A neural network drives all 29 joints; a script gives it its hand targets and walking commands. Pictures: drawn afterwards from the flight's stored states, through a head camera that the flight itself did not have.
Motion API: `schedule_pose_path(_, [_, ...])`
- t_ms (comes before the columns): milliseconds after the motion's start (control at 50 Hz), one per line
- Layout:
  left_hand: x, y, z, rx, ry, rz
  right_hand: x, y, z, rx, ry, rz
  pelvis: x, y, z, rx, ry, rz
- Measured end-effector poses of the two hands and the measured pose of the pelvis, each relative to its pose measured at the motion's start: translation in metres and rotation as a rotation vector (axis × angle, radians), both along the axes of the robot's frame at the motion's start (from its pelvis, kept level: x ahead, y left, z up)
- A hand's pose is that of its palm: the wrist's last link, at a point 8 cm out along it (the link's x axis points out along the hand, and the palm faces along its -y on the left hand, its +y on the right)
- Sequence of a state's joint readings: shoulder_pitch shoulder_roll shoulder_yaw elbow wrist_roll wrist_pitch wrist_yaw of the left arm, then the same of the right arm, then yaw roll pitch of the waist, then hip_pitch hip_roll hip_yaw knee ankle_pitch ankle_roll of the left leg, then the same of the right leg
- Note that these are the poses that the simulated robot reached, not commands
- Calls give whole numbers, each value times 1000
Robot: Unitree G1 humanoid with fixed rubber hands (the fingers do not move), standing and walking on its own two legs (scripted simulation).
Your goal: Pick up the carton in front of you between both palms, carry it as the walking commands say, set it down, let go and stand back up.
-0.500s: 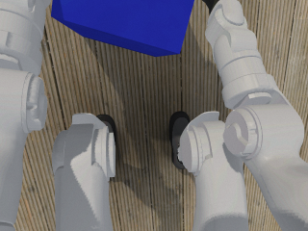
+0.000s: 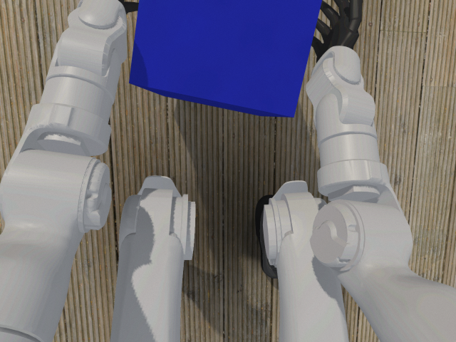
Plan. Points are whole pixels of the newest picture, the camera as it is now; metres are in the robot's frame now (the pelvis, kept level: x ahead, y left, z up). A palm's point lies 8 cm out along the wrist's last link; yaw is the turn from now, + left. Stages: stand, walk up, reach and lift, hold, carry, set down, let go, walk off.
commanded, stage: reach and lift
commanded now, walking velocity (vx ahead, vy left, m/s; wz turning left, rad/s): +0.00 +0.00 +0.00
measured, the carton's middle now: (224, 42) +0.54 +0.04 -0.21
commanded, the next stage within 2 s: none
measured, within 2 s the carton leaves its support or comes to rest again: neither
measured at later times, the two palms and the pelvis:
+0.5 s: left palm out of the picture +0.49 +0.19 +0.05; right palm (452, 25) +0.49 -0.11 +0.06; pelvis -0.01 -0.02 +0.12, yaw +4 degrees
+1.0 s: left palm out of the picture +0.43 +0.18 +0.20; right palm out of the picture +0.46 -0.12 +0.22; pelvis +0.05 -0.01 +0.25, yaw +6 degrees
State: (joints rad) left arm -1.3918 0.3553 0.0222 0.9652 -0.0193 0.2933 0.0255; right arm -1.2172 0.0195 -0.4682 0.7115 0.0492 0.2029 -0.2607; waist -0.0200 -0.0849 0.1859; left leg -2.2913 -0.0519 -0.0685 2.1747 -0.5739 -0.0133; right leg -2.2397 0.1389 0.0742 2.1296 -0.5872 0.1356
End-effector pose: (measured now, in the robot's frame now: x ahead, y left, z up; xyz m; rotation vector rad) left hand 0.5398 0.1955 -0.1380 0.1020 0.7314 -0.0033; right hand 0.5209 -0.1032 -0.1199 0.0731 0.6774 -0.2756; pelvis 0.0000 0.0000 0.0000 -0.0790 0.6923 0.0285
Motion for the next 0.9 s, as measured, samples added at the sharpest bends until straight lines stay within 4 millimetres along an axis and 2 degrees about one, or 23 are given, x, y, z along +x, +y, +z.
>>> schedule_pose_path(140, [-21, 6, 78, -19, -30, 63, -14, 6, 70, 11, -37, 28, -7, -10, 31, 10, 18, 33])
schedule_pose_path(240, [-35, 6, 120, -11, -5, 80, -25, 6, 110, 4, -10, 48, -12, -14, 60, 12, 37, 45])
schedule_pose_path(340, [-43, 2, 150, -7, -5, 87, -30, 2, 139, -2, -9, 59, -13, -15, 85, 16, 54, 45])
schedule_pose_path(480, [-51, -3, 181, -17, -23, 106, -33, -3, 175, -6, -28, 69, -7, -16, 112, 24, 64, 39])
schedule_pose_path(640, [-66, -4, 224, -35, -27, 138, -40, -4, 220, -4, -34, 89, 8, -15, 149, 32, 43, 43])
schedule_pose_path(900, [-94, -12, 311, -50, -18, 179, -58, -11, 309, 0, -27, 117, 36, -14, 221, 49, -69, 57])
